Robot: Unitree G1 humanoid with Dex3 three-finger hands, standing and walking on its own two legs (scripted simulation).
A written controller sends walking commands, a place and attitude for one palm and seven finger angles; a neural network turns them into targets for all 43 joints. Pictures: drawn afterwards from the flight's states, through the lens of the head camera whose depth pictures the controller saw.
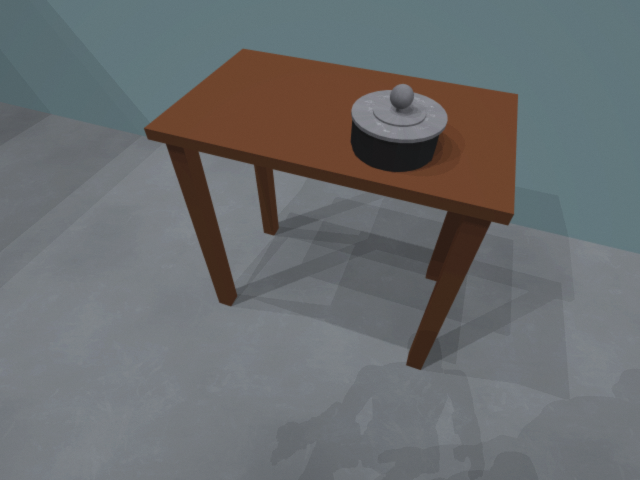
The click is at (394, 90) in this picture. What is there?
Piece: lid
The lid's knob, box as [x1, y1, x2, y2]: [390, 84, 413, 108]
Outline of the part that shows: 399,84 392,89 390,94 390,100 395,107 404,108 408,106 412,101 413,92 408,85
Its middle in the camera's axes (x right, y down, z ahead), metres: +0.16 -0.28 +0.77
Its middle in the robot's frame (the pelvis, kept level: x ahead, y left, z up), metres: +0.79 -0.11 +0.10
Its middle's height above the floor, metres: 0.88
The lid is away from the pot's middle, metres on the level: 0.00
